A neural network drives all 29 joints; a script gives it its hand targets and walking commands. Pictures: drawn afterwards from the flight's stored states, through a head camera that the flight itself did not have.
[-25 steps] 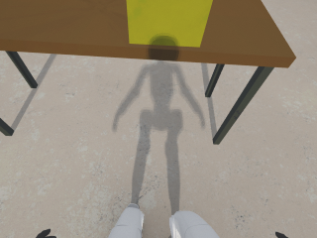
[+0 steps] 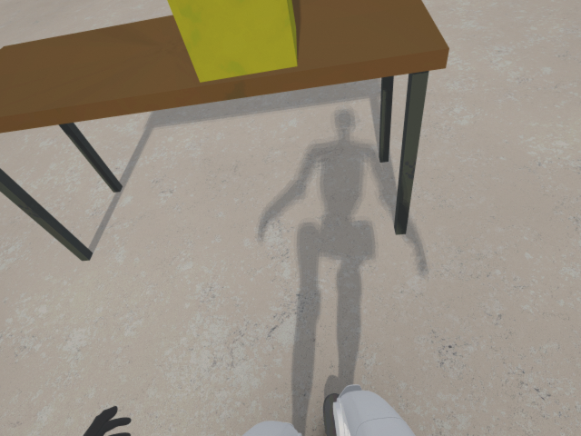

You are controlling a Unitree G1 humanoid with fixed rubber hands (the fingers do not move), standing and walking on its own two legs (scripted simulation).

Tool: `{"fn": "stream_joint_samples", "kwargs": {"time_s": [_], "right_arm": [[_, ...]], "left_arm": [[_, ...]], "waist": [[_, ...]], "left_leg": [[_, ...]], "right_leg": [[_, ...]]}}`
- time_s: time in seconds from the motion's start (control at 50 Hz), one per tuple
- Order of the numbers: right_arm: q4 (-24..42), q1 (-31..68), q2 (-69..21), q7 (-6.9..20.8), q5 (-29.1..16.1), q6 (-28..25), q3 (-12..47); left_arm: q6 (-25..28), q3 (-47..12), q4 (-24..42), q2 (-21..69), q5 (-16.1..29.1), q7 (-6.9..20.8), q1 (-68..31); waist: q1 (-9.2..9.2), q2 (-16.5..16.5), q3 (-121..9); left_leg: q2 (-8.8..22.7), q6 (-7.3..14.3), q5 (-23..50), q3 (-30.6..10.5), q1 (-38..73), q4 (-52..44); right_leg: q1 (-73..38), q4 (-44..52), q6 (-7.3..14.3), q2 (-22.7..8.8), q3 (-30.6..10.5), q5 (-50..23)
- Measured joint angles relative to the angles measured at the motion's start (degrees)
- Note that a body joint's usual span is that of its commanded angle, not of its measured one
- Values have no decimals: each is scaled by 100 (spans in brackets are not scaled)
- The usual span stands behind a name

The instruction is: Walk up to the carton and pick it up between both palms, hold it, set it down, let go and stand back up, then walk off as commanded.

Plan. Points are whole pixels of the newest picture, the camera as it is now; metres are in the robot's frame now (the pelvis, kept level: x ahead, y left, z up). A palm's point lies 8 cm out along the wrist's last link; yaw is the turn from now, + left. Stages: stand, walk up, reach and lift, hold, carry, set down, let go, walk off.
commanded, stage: walk off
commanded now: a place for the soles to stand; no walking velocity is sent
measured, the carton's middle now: (240, 15) +1.03 +0.11 +0.13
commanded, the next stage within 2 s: none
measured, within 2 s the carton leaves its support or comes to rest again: neither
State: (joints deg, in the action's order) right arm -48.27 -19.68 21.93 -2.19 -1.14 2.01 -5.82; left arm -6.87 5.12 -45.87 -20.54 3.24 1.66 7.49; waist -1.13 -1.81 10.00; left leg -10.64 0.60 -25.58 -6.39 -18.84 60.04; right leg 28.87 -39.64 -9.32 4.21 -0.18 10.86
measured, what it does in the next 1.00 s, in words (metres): steps to the right: left foot, then right foot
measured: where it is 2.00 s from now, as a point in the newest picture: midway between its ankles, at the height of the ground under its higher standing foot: outside the picture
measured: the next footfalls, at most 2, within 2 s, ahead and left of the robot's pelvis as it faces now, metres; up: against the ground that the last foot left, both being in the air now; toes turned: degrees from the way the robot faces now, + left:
left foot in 0.04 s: +0.00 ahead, +0.14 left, +0.00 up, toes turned -7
right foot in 0.20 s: -0.13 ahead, -0.22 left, +0.00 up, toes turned +5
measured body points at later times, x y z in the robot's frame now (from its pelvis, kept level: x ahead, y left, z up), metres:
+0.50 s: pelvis -0.08 -0.15 +0.00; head -0.04 -0.23 +0.43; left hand -0.13 +0.16 -0.08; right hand -0.01 -0.45 -0.18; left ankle -0.06 +0.00 -0.64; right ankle -0.16 -0.22 -0.71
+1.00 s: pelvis -0.02 -0.14 -0.01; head -0.01 -0.22 +0.43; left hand +0.02 +0.19 -0.07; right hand +0.06 -0.44 -0.18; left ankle -0.03 -0.02 -0.67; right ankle -0.04 -0.28 -0.71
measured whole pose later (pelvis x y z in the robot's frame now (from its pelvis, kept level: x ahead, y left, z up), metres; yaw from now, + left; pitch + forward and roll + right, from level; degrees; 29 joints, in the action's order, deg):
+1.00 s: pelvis -0.02 -0.14 -0.01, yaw +2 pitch -5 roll +1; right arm -50.7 -13.3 25.4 3.2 -0.9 3.5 -5.1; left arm 4.4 4.1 -53.6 -18.3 3.2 -4.1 16.4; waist -1.5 -10.1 6.0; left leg -9.4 3.7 -25.5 -7.7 -23.8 62.7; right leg 16.3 -50.1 -2.5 -2.7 -2.5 29.4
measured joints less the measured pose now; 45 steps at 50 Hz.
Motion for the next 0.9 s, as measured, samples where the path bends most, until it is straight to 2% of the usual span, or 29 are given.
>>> {"fn": "stream_joint_samples", "kwargs": {"time_s": [0.02,0.04,0.06,0.08,0.1,0.12,0.14,0.16,0.18,0.2,0.22,0.24,0.26,0.3,0.34,0.42,0.54,0.62,0.64,0.66,0.68,0.7,0.74,0.78,0.82,0.84,0.88,0.9], "right_arm": [[-4,-254,47,-11,0,-49,-25],[-11,-530,121,-34,0,-68,-71],[-132,-630,123,-58,0,-32,-103],[-289,-633,110,-57,1,62,-52],[-400,-619,99,-56,1,135,34],[-473,-556,93,-61,1,157,109],[-479,-449,91,-66,1,148,148],[-475,-332,89,-57,1,85,178],[-470,-260,87,-12,8,-20,200],[-442,-237,88,55,20,-116,201],[-418,-203,89,123,21,-166,197],[-422,-102,120,169,21,-164,168],[-425,-19,176,192,20,-126,103],[-426,-6,263,192,20,-19,-54],[-417,5,298,178,20,38,-122],[-409,288,299,246,20,-9,-51],[-321,614,301,369,20,-11,34],[-321,606,304,371,20,98,7],[-319,588,308,365,20,99,-14],[-317,570,326,356,20,89,-31],[-314,544,363,347,19,56,-55],[-318,520,366,324,20,23,-100],[-325,406,360,280,21,54,-147],[-331,354,357,286,21,181,-78],[-326,399,355,303,21,183,27],[-324,449,354,328,21,170,73],[-284,565,339,421,21,154,162],[-274,618,342,464,20,148,163]], "left_arm": [[5,21,52,-68,-1,-6,-39],[33,22,111,-121,-2,-25,-110],[98,30,118,-187,-2,-68,-230],[154,36,116,-244,-2,-122,-220],[179,34,115,-285,-2,-160,-82],[182,35,109,-311,-1,-188,142],[178,32,71,-308,0,-201,375],[175,30,-14,-286,1,-194,540],[183,29,-126,-253,2,-167,611],[229,30,-205,-232,3,-127,634],[336,34,-219,-230,2,-109,676],[462,32,-243,-169,1,-112,697],[539,24,-275,-26,1,-114,717],[615,-62,-340,277,1,-124,906],[663,-103,-514,525,1,-154,1236],[668,-101,-936,734,0,-251,1607],[814,-99,-999,559,0,-466,1629],[821,-100,-1000,379,0,-554,1612],[821,-101,-1000,344,0,-575,1589],[821,-101,-1002,318,-1,-596,1559],[824,-101,-1004,297,-1,-611,1536],[825,-100,-1007,242,-1,-623,1465],[826,-101,-1000,193,0,-627,1176],[866,-104,-932,187,0,-595,1035],[970,-104,-800,171,0,-562,970],[1023,-103,-776,162,1,-557,927],[1117,-103,-764,106,1,-556,861],[1130,-104,-770,115,0,-557,818]], "waist": [[-142,-17,-173],[-371,-140,-342],[-518,-99,-270],[-491,49,-264],[-361,210,-387],[-197,343,-565],[-113,389,-713],[-105,383,-815],[-98,360,-898],[-90,333,-974],[-16,319,-1035],[92,228,-967],[104,52,-811],[104,-252,-687],[135,-457,-733],[157,-747,-540],[154,-715,127],[148,-578,370],[140,-556,420],[123,-557,468],[85,-594,495],[8,-567,554],[-47,-568,625],[-40,-612,348],[-34,-630,69],[-30,-637,-49],[-28,-607,-186],[-38,-660,-172]], "left_leg": [[141,197,0,-45,189,-457],[360,361,-250,-257,295,-876],[388,190,-701,-443,247,-717],[376,0,-850,-436,138,-417],[421,-96,-874,-305,55,-271],[537,-112,-861,-108,-4,-240],[704,-113,-845,27,-52,-240],[858,-113,-823,60,-109,-242],[971,-112,-798,25,-198,-234],[1019,-112,-776,-94,-365,-157],[1009,-111,-751,-273,-593,44],[964,-110,-673,-493,-741,354],[831,-109,-669,-734,-770,678],[474,-112,-673,-825,-805,1345],[216,-113,-671,-611,-822,1693],[147,-112,-470,-192,-894,1565],[149,-112,-360,-151,-945,562],[149,-112,-350,-46,-750,-469],[153,-81,-267,20,-573,-926],[179,50,-23,109,-320,-1497],[216,307,460,152,-45,-2054],[184,466,1022,166,26,-2099],[90,489,803,149,123,-1659],[95,489,465,138,149,-1452],[96,484,285,144,99,-1306],[96,460,226,148,44,-1228],[92,338,99,167,-74,-1014],[116,309,27,121,-76,-886]], "right_leg": [[455,-913,-11,121,2,606],[876,-2150,-1,210,-4,1239],[964,-3415,73,204,-129,1673],[898,-4444,212,200,-338,1860],[783,-5176,343,195,-560,1903],[642,-5642,413,179,-745,1910],[417,-5827,433,110,-832,1932],[91,-5623,460,-58,-852,2015],[-313,-4962,484,-303,-865,2147],[-778,-3888,492,-568,-878,2278],[-1282,-2862,493,-652,-855,3290],[-1440,-2527,679,-542,-802,4296],[-1446,-2654,780,-401,-674,4322],[-1558,-2695,795,-303,-416,3723],[-1757,-2406,796,-276,-336,3423],[-2087,-1471,796,-189,-334,2862],[-2164,-352,796,-164,-316,2081],[-2166,-6,781,-159,-300,1778],[-2145,-88,733,-154,-292,1732],[-2018,-421,641,-131,-276,1649],[-1719,-1137,571,-65,-255,1504],[-1386,-2137,565,-52,-268,1281],[-989,-3585,564,-57,-279,2086],[-787,-3769,605,-138,-309,2676],[-787,-3332,628,-384,-357,2776],[-852,-2801,629,-520,-363,2687],[-1159,-1219,629,-720,-361,2042],[-1211,-1097,643,-692,-314,1739]]}}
